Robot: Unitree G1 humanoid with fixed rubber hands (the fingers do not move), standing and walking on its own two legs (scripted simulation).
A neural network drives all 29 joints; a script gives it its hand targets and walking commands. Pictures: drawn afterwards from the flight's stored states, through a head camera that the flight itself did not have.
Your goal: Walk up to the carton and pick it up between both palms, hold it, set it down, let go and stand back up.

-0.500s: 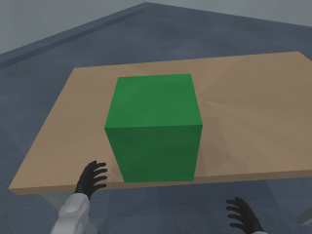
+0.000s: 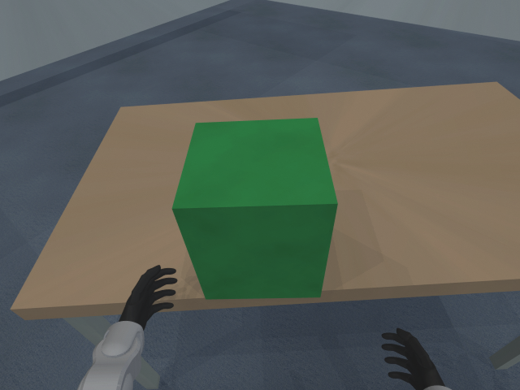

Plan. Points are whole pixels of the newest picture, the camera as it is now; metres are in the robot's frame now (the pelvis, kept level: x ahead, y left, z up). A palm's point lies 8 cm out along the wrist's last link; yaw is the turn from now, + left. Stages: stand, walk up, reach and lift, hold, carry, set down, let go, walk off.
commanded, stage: stand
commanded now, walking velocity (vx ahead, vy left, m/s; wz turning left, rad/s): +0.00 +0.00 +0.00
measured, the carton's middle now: (259, 212) +0.40 +0.03 +0.06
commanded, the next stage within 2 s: none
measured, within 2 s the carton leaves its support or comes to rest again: neither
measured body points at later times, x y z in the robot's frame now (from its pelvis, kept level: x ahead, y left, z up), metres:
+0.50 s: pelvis -0.01 +0.00 +0.00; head -0.01 +0.00 +0.44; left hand +0.25 +0.23 +0.00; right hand +0.15 -0.26 -0.08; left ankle +0.01 +0.14 -0.74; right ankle +0.00 -0.14 -0.74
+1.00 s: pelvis -0.01 +0.00 +0.00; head -0.01 +0.00 +0.44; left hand +0.25 +0.23 +0.00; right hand +0.15 -0.26 -0.08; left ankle +0.01 +0.14 -0.74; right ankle +0.00 -0.14 -0.74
